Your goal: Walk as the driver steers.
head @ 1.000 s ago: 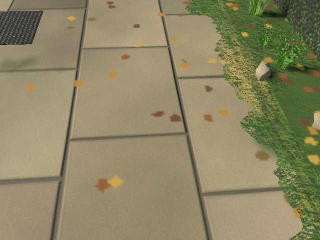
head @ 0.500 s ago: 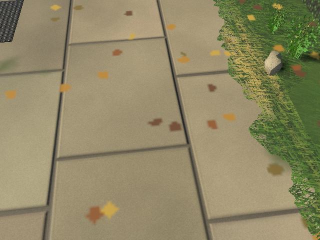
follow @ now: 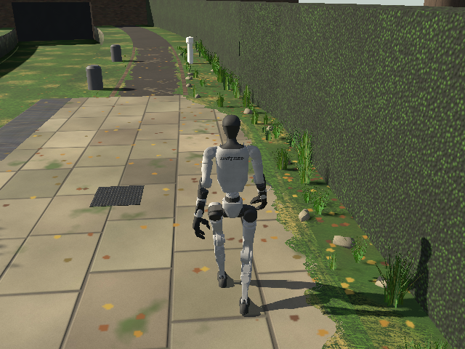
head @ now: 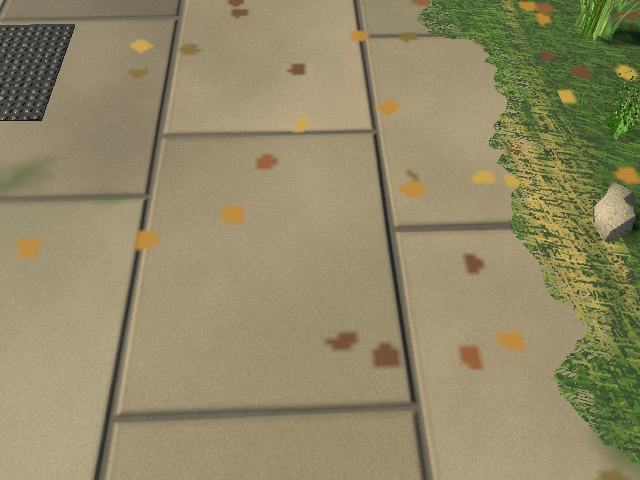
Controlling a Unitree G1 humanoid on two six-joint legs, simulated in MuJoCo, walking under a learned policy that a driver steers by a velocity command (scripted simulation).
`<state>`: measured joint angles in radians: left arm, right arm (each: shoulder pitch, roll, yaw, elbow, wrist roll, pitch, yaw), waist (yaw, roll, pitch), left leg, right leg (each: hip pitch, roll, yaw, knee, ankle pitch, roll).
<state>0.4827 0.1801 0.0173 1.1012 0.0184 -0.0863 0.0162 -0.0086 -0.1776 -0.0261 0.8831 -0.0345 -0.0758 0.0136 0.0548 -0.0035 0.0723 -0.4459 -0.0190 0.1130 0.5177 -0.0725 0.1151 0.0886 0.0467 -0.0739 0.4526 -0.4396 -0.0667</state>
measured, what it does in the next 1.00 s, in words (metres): walks ahead: right foot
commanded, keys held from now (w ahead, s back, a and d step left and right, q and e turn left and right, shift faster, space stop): w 0.50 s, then w+q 0.50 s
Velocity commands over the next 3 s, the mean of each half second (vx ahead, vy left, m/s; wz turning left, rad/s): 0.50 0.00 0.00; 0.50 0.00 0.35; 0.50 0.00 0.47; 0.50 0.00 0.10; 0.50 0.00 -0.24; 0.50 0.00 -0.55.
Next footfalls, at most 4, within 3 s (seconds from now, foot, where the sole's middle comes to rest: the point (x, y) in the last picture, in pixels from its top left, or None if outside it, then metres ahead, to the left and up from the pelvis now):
0.54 right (399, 477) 0.46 -0.11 -0.76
1.08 left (305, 357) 0.70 0.10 -0.76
1.64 right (314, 230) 1.07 0.10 -0.76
2.20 left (205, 183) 1.21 0.41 -0.76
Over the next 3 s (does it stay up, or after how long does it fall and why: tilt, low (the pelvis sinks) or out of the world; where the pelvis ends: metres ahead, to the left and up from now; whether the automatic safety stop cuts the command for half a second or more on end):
stays up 1.50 0.36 0.02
